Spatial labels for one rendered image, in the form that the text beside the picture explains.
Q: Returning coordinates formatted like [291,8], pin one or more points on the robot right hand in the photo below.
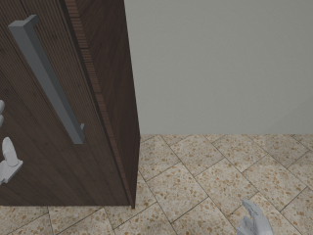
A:
[258,225]

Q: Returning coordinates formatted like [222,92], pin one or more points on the robot left hand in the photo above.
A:
[10,166]

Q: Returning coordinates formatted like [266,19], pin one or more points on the wardrobe door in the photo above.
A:
[55,172]

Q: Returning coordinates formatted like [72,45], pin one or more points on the handle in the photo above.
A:
[24,33]

